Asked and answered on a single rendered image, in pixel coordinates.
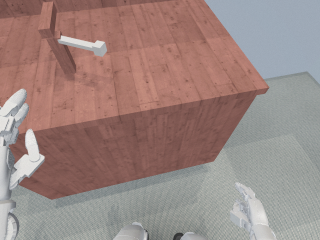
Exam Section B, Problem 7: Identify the robot left forearm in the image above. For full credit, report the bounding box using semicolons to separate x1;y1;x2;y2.
0;199;20;240

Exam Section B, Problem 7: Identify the tap lever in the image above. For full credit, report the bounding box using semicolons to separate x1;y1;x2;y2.
57;35;107;57

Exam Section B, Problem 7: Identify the robot right hand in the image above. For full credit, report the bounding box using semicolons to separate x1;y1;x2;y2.
230;182;269;232

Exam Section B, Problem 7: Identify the robot right forearm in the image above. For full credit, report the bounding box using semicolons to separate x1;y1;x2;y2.
249;224;278;240

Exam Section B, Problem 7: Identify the left robot thigh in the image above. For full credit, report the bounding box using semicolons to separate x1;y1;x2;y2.
113;224;148;240

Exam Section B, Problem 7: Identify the left robot shin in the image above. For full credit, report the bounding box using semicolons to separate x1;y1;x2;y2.
132;222;144;229

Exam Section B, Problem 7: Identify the counter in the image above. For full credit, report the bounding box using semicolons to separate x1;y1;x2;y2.
0;0;270;200

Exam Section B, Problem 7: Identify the robot left hand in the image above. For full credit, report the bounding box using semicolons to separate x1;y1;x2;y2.
0;88;45;201

